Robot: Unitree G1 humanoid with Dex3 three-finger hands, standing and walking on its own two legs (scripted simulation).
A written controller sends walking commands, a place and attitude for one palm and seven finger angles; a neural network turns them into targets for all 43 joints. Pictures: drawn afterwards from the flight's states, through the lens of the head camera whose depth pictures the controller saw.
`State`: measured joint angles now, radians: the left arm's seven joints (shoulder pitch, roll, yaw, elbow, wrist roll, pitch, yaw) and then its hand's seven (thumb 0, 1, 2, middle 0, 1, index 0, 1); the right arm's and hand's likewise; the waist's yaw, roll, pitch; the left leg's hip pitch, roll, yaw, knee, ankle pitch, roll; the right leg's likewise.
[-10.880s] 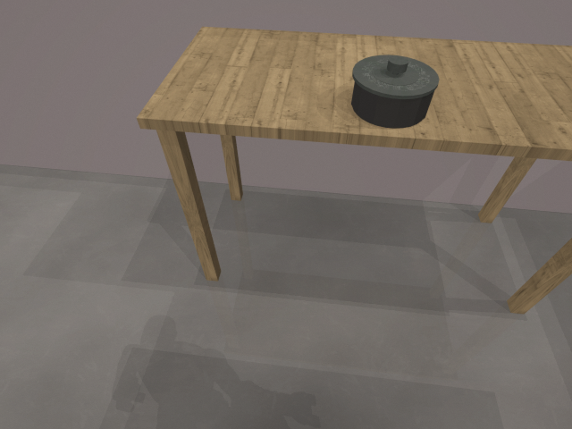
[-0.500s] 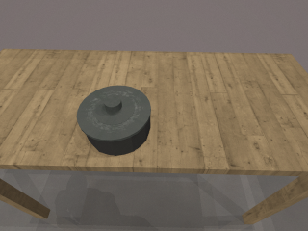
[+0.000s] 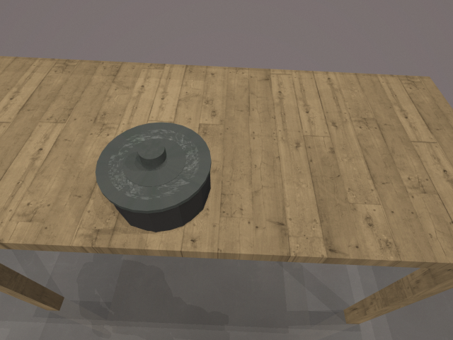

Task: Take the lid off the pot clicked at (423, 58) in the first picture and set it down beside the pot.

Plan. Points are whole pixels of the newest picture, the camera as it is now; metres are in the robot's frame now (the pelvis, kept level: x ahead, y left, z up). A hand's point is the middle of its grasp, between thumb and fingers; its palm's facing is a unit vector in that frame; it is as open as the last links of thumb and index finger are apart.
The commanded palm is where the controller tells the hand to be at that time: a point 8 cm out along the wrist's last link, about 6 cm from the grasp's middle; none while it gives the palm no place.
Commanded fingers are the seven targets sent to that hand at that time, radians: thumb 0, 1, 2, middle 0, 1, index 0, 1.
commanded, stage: come to a stop and stand still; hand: left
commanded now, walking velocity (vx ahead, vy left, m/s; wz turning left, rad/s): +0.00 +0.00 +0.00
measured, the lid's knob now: (152, 152) +0.38 +0.15 +0.12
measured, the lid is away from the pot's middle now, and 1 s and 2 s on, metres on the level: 0.00 0.00 0.00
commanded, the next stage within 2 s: look again from close up in 0.18 s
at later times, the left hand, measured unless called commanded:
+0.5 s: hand out of the picture -0.02 +0.15 -0.17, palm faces +0.02 -0.98 -0.18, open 7.4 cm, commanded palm none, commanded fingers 0.00 0.90 0.90 -0.20 -0.30 -0.20 -0.30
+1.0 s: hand out of the picture -0.04 +0.14 -0.18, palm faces +0.02 -0.99 -0.16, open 7.4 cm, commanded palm none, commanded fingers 0.00 0.90 0.90 -0.20 -0.30 -0.20 -0.30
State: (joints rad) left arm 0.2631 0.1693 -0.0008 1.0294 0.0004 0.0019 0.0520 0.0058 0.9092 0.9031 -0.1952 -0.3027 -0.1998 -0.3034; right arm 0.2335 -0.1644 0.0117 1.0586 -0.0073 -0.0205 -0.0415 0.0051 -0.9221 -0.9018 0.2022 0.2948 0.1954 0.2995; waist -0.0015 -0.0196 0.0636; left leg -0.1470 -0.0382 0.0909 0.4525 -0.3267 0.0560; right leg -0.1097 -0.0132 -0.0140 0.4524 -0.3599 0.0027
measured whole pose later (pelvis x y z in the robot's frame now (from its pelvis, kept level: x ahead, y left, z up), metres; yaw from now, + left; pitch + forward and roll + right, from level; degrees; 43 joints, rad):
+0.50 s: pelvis -0.01 -0.01 +0.00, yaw +0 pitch +0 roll +0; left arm 0.29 0.15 -0.02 1.07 0.00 -0.01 0.05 0.01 0.91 0.90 -0.20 -0.30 -0.20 -0.30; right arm 0.26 -0.15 0.02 1.12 0.00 -0.02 -0.04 0.01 -0.92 -0.90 0.20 0.29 0.20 0.30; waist 0.00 -0.02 0.07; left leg -0.13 -0.02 0.08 0.42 -0.29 0.04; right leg -0.09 0.01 -0.02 0.41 -0.32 -0.02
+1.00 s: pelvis -0.02 -0.01 +0.00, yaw -1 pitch +0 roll +0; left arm 0.31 0.13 -0.02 1.09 0.00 -0.01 0.05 0.01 0.91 0.90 -0.19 -0.30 -0.20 -0.30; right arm 0.29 -0.12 0.02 1.14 0.00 -0.03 -0.04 0.01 -0.92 -0.90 0.20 0.29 0.19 0.30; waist 0.00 -0.02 0.07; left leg -0.15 -0.01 0.09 0.43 -0.28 0.04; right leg -0.11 0.02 -0.01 0.41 -0.30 -0.02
